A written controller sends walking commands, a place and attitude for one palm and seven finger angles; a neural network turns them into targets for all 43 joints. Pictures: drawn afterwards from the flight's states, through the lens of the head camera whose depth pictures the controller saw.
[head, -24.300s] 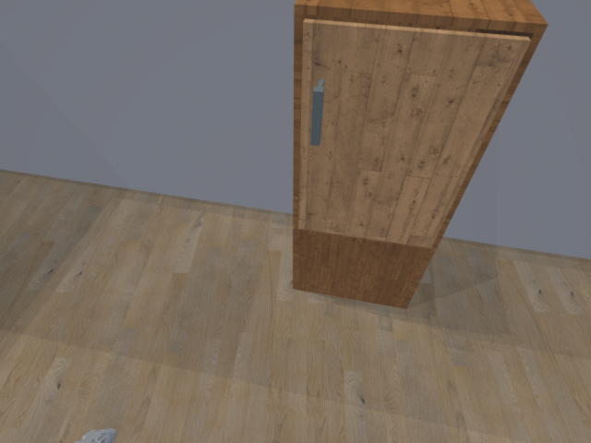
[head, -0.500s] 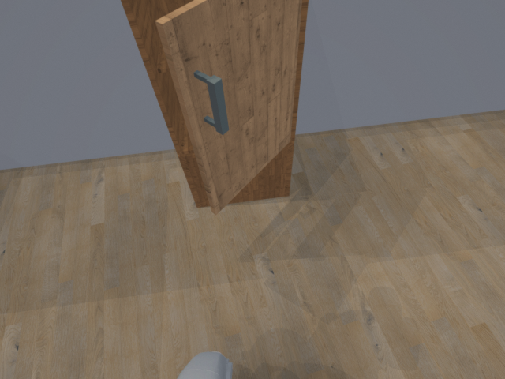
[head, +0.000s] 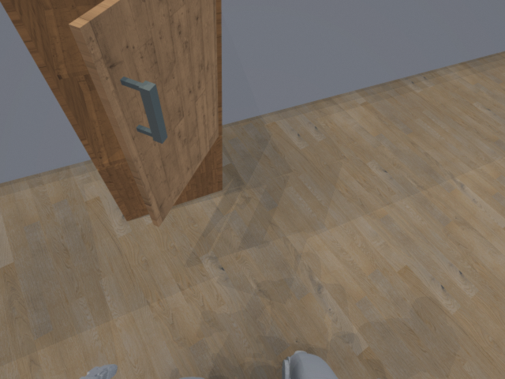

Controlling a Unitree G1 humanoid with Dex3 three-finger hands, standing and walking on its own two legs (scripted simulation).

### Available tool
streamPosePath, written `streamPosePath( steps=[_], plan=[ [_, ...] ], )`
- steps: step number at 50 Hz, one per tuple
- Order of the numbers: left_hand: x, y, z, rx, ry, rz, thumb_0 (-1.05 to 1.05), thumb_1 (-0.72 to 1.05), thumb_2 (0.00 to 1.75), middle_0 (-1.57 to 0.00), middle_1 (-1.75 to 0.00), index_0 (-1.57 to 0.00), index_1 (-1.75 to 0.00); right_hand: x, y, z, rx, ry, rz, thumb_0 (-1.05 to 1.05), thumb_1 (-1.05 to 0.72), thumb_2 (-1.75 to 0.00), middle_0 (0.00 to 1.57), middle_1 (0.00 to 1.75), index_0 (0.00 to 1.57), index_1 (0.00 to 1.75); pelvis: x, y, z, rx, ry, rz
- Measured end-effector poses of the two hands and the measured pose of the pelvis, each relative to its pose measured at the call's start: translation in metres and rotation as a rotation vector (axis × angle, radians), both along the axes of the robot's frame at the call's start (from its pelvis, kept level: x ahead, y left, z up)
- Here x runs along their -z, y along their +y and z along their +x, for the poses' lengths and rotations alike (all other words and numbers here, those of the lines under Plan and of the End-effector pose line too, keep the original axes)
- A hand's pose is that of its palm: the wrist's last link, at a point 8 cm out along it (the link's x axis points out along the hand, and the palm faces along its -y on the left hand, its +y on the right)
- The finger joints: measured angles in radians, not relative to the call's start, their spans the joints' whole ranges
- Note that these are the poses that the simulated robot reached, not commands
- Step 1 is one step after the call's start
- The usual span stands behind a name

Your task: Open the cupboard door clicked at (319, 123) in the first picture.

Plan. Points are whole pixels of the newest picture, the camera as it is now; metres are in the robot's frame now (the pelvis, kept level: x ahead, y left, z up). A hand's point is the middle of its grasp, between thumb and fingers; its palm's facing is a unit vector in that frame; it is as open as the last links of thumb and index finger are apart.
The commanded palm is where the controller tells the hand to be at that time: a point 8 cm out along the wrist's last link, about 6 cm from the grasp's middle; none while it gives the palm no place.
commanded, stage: walk to a spot facing it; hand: left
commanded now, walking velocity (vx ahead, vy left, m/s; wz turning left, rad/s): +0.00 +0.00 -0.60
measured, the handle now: (145, 111) +0.53 +0.26 +0.06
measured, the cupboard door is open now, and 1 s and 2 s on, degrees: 43 43 43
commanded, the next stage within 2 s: none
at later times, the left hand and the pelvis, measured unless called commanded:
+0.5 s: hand (181, 342) +0.18 +0.14 -0.18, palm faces -0.32 -0.93 -0.19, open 7.4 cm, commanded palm none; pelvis +0.03 +0.00 -0.02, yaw -19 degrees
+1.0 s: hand (229, 317) +0.23 +0.06 -0.17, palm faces -0.56 -0.80 -0.22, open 7.4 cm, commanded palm none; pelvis +0.08 -0.07 +0.00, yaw -37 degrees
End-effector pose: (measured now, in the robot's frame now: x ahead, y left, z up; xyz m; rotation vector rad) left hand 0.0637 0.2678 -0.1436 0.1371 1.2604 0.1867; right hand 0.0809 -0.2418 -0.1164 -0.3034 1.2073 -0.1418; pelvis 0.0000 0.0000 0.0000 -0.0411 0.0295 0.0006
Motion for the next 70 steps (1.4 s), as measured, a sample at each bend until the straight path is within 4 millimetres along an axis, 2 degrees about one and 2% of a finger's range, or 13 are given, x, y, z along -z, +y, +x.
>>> streamPosePath(
  steps=[4, 11, 18, 26, 34, 43, 48, 52, 56, 59, 62, 65, 70],
  plan=[
    [-0.006, -0.011, 0.04, 0.107, -0.023, 0.011, 0.01, 0.91, 0.89, -0.2, -0.3, -0.19, -0.3, 0.006, -0.015, -0.046, 0.114, 0.067, 0.004, 0.01, -0.91, -0.9, 0.2, 0.3, 0.21, 0.3, 0.001, -0.004, 0.004, 0.064, 0.0, 0.001],
    [-0.006, -0.052, 0.103, 0.275, -0.112, 0.058, 0.01, 0.91, 0.89, -0.2, -0.3, -0.19, -0.3, 0.037, -0.048, -0.11, 0.297, 0.171, 0.029, 0.01, -0.91, -0.9, 0.2, 0.3, 0.2, 0.3, 0.02, -0.024, 0.009, 0.165, -0.009, 0.026],
    [-0.009, -0.076, 0.109, 0.358, -0.072, 0.045, 0.0, 0.9, 0.89, -0.2, -0.3, -0.2, -0.3, 0.026, -0.05, -0.101, 0.395, 0.085, 0.033, 0.01, -0.91, -0.9, 0.2, 0.3, 0.2, 0.3, 0.009, -0.022, 0.012, 0.255, -0.035, 0.041],
    [0.013, -0.076, 0.13, 0.416, -0.047, -0.027, 0.01, 0.9, 0.89, -0.2, -0.3, -0.2, -0.3, 0.023, -0.02, -0.084, 0.436, -0.031, 0.016, 0.01, -0.91, -0.9, 0.2, 0.3, 0.2, 0.3, 0.02, -0.002, 0.026, 0.349, -0.015, 0.013],
    [-0.004, -0.091, 0.158, 0.503, -0.041, -0.035, 0.01, 0.91, 0.89, -0.2, -0.3, -0.19, -0.3, 0.013, 0.004, -0.115, 0.514, 0.036, 0.063, 0.01, -0.91, -0.9, 0.2, 0.3, 0.21, 0.3, 0.003, -0.009, 0.034, 0.46, -0.005, 0.012],
    [-0.006, -0.153, 0.195, 0.657, -0.085, 0.007, 0.01, 0.91, 0.89, -0.2, -0.3, -0.19, -0.3, 0.041, -0.018, -0.168, 0.699, 0.115, 0.12, 0.01, -0.91, -0.9, 0.2, 0.3, 0.21, 0.3, 0.018, -0.048, 0.049, 0.578, -0.008, 0.027],
    [-0.011, -0.166, 0.192, 0.661, -0.029, 0.022, 0.0, 0.9, 0.89, -0.2, -0.3, -0.2, -0.3, 0.028, -0.052, -0.145, 0.736, 0.093, 0.096, 0.01, -0.91, -0.9, 0.2, 0.3, 0.2, 0.3, 0.006, -0.066, 0.071, 0.629, -0.02, 0.034],
    [-0.006, -0.169, 0.192, 0.683, 0.074, 0.02, 0.0, 0.9, 0.89, -0.2, -0.3, -0.2, -0.3, 0.015, -0.081, -0.1, 0.753, -0.013, 0.059, 0.01, -0.91, -0.9, 0.2, 0.3, 0.2, 0.3, 0.002, -0.08, 0.096, 0.677, -0.02, 0.041],
    [0.005, -0.171, 0.209, 0.69, 0.159, 0.015, 0.01, 0.9, 0.89, -0.2, -0.3, -0.2, -0.3, 0.008, -0.105, -0.045, 0.747, -0.103, 0.022, 0.01, -0.91, -0.9, 0.19, 0.3, 0.2, 0.3, 0.006, -0.092, 0.131, 0.719, -0.023, 0.033],
    [0.022, -0.177, 0.237, 0.702, 0.196, 0.014, 0.01, 0.9, 0.89, -0.2, -0.3, -0.2, -0.3, 0.011, -0.118, -0.01, 0.744, -0.164, -0.026, 0.01, -0.91, -0.9, 0.2, 0.3, 0.2, 0.3, 0.019, -0.101, 0.162, 0.758, -0.022, 0.017],
    [0.025, -0.199, 0.279, 0.762, 0.183, 0.016, 0.01, 0.9, 0.89, -0.2, -0.3, -0.2, -0.3, 0.009, -0.115, 0.002, 0.779, -0.17, -0.033, 0.01, -0.91, -0.9, 0.2, 0.3, 0.2, 0.3, 0.018, -0.112, 0.183, 0.808, -0.033, 0.015],
    [0.015, -0.239, 0.329, 0.823, 0.108, -0.009, 0.01, 0.91, 0.89, -0.2, -0.3, -0.19, -0.3, 0.007, -0.1, -0.003, 0.842, -0.112, 0.004, 0.01, -0.91, -0.9, 0.2, 0.3, 0.2, 0.3, 0.009, -0.126, 0.2, 0.836, -0.033, 0.017],
    [-0.007, -0.327, 0.402, 0.93, -0.036, -0.062, 0.01, 0.91, 0.89, -0.2, -0.3, -0.19, -0.3, 0.009, -0.068, -0.025, 0.972, 0.042, 0.103, 0.01, -0.92, -0.9, 0.2, 0.3, 0.2, 0.3, -0.003, -0.156, 0.228, 0.888, -0.02, 0.024]
  ],
)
